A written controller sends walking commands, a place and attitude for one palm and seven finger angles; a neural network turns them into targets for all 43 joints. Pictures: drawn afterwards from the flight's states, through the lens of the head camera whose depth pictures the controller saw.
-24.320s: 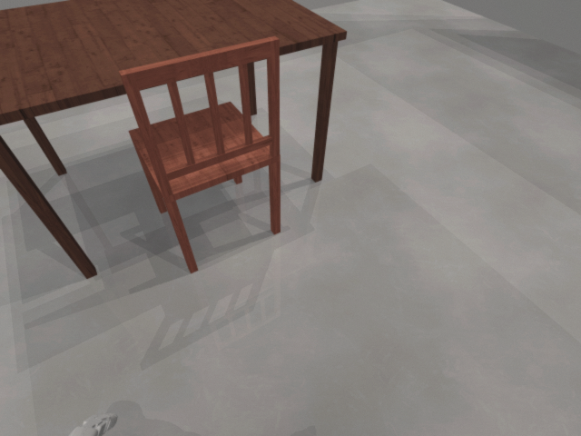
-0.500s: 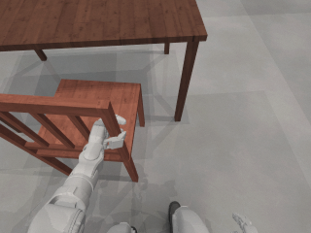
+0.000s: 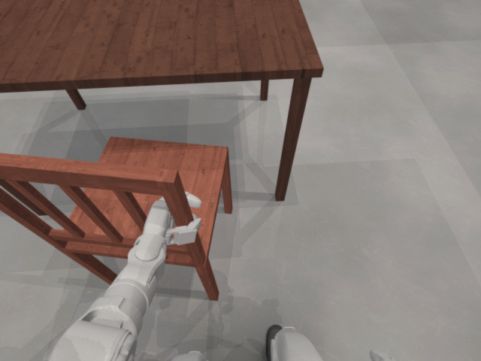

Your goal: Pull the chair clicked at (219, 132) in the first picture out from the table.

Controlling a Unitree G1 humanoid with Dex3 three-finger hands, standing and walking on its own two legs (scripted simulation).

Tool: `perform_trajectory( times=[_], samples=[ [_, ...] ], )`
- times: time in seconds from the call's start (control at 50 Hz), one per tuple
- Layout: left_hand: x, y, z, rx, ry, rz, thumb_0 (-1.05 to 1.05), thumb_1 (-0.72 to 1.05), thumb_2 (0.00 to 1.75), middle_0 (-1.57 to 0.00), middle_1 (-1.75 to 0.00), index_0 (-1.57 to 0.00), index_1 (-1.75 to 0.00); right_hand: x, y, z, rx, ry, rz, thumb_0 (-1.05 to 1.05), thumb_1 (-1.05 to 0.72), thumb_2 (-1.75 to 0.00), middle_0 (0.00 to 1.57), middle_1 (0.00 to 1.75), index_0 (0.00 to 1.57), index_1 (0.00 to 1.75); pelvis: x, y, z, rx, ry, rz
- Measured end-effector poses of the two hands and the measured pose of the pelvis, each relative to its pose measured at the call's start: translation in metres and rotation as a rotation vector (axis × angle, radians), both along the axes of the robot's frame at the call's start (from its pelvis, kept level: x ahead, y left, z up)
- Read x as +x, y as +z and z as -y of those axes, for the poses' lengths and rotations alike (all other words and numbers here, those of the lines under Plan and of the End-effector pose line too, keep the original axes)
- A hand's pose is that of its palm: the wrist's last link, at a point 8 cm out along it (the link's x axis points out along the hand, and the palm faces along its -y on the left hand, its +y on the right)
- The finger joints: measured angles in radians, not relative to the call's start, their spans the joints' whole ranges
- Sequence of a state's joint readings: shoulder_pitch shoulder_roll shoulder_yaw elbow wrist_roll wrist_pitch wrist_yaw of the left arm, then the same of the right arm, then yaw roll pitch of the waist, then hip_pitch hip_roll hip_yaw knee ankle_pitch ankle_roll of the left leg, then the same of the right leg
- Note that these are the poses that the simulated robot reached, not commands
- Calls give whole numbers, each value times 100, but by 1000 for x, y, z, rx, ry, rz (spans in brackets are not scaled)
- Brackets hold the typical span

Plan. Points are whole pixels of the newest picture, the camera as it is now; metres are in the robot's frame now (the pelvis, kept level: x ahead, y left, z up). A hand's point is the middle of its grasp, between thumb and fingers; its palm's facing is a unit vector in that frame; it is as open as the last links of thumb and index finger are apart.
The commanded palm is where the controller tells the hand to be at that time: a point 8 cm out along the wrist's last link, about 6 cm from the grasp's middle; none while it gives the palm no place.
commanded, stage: step backward, pulling the chair out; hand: left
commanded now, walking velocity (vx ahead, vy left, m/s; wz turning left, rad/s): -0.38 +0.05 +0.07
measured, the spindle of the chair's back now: (95, 215) +0.40 +0.31 -0.09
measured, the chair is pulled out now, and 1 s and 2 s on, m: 0.21 0.21 0.29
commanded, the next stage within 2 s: none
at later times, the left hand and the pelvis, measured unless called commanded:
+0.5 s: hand (190, 227) +0.36 +0.10 -0.05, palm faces -0.08 -0.98 -0.20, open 6.2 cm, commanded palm +0.36 +0.15 -0.04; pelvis +0.00 -0.01 +0.00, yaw +1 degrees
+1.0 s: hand (189, 228) +0.35 +0.10 -0.05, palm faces -0.06 -0.98 -0.17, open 6.2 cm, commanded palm +0.34 +0.15 -0.04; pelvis -0.03 -0.01 +0.00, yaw +3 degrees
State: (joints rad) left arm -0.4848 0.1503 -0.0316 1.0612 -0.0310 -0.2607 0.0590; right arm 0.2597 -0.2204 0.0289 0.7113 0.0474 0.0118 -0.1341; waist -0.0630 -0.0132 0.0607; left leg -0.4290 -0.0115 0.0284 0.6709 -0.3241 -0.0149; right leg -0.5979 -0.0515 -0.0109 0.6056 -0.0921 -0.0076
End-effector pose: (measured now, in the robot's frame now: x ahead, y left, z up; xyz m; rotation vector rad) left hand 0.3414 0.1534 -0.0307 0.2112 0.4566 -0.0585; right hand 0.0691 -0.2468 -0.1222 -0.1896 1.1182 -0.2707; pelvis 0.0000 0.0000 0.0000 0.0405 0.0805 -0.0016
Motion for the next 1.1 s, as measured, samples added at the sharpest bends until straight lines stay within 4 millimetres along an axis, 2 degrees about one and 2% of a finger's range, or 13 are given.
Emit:
perform_trajectory(
  times=[0.1,0.28,0.5,0.64,0.74,0.86,0.98,1.1],
  samples=[
    [0,0,0,0,17,1,12,53,80,-34,-118,-50,-145,5,-3,0,15,23,-2,0,-90,-90,20,30,20,30,-1,2,1,-16,12,-14],
    [1,0,-1,1,-23,0,10,55,76,-32,-122,-50,-145,2,9,3,-41,18,-4,0,-90,-90,20,30,20,30,-1,4,-9,-9,5,-20],
    [0,0,1,9,27,9,11,52,80,-36,-120,-50,-145,11,-7,3,24,30,7,0,-90,-90,20,30,20,30,1,-2,10,-5,12,-19],
    [0,0,0,-3,19,7,11,53,79,-33,-122,-50,-145,0,1,15,-38,65,-37,0,-90,-90,20,30,20,30,-11,1,1,-38,55,-32],
    [-1,0,-1,-5,-3,2,11,55,77,-31,-125,-50,-145,-9,11,15,-64,48,-50,0,-91,-90,20,30,20,30,-12,4,-1,-5,39,-32],
    [-2,0,0,-6,17,-2,12,54,78,-32,-124,-50,-145,-9,3,10,-7,45,-67,0,-90,-90,20,30,20,30,-8,5,10,-17,29,-40],
    [-4,0,1,-13,46,-6,13,54,80,-32,-122,-50,-145,-11,-5,15,0,54,-74,0,-90,-90,20,30,20,30,-22,2,12,-47,59,-45],
    [-15,0,-3,-23,24,-13,14,55,79,-30,-123,-50,-145,-20,10,19,-54,50,-65,0,-91,-90,20,30,20,30,-36,6,3,-27,49,-35]
  ],
)
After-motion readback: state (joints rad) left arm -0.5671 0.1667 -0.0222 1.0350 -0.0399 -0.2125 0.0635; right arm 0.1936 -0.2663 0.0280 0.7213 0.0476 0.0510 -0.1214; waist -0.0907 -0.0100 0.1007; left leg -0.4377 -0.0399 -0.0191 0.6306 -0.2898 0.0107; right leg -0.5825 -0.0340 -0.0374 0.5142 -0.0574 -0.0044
